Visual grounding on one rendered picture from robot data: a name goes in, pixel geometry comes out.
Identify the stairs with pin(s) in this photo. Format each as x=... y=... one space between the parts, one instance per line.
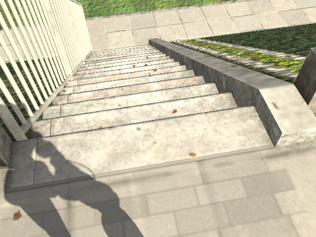
x=128 y=85

